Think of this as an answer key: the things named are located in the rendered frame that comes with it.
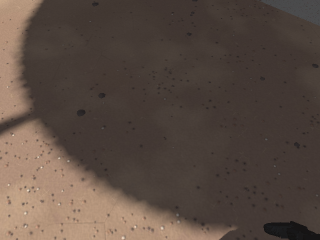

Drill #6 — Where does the right robot hand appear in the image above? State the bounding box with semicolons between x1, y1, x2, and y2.
263;221;320;240

